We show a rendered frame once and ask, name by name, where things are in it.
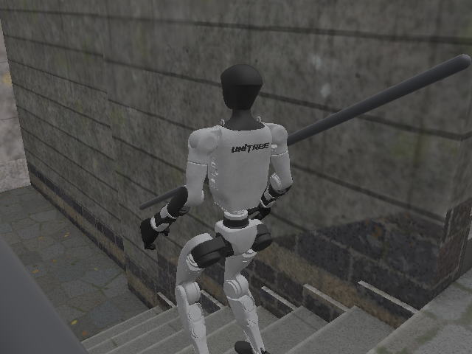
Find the robot right thigh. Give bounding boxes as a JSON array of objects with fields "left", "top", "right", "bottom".
[{"left": 223, "top": 219, "right": 273, "bottom": 299}]

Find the robot left forearm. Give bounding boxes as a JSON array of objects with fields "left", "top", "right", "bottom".
[{"left": 150, "top": 187, "right": 190, "bottom": 232}]

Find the robot head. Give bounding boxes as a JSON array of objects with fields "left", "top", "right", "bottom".
[{"left": 219, "top": 64, "right": 265, "bottom": 131}]

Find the right robot hand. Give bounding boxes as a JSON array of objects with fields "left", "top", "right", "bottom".
[{"left": 247, "top": 203, "right": 271, "bottom": 221}]

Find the robot left upper arm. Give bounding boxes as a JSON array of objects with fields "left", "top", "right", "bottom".
[{"left": 183, "top": 127, "right": 220, "bottom": 207}]

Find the left robot hand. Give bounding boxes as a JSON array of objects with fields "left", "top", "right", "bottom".
[{"left": 140, "top": 218, "right": 170, "bottom": 250}]

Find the robot right forearm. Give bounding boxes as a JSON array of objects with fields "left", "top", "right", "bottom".
[{"left": 260, "top": 176, "right": 293, "bottom": 208}]

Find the robot right upper arm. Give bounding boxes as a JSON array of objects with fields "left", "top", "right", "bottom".
[{"left": 262, "top": 122, "right": 293, "bottom": 190}]

